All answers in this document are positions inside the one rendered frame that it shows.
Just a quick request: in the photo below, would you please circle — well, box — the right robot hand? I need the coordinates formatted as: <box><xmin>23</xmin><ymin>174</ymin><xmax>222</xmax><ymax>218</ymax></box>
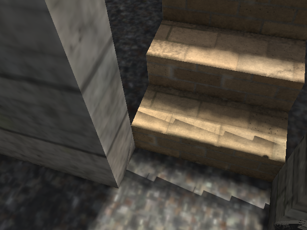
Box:
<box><xmin>273</xmin><ymin>219</ymin><xmax>307</xmax><ymax>230</ymax></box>

